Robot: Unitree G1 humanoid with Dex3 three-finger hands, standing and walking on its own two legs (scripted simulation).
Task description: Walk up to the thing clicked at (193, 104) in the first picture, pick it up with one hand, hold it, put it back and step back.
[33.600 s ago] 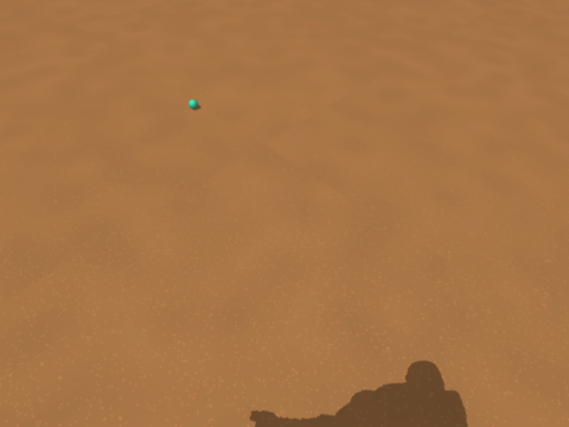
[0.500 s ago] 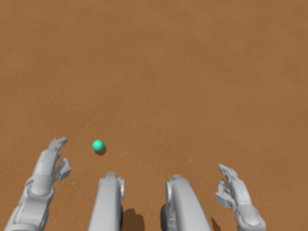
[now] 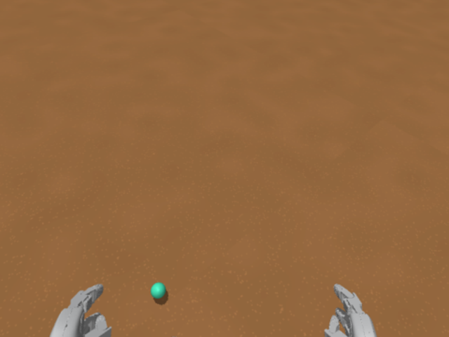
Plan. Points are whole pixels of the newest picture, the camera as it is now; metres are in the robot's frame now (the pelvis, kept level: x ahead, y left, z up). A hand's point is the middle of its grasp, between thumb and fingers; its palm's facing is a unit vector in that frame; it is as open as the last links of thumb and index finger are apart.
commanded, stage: home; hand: left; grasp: from above
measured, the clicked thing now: (158, 290) +0.43 +0.21 -0.68
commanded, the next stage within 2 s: none
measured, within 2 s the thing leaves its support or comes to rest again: neither
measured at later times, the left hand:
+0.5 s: hand out of the picture +0.15 +0.18 -0.04, palm faces +0.07 -0.98 -0.20, open 7.4 cm
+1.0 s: hand out of the picture +0.15 +0.18 -0.04, palm faces +0.06 -0.98 -0.20, open 7.4 cm
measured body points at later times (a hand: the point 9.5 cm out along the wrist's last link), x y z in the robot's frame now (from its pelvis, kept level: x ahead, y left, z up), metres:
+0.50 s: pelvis +0.00 +0.00 +0.01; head +0.01 +0.00 +0.46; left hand +0.15 +0.23 -0.02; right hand +0.17 -0.24 -0.05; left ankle +0.02 +0.12 -0.67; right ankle -0.01 -0.13 -0.67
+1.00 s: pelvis +0.00 +0.00 +0.01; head +0.01 +0.00 +0.46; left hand +0.15 +0.23 -0.02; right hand +0.16 -0.24 -0.05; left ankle +0.02 +0.12 -0.67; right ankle -0.01 -0.13 -0.67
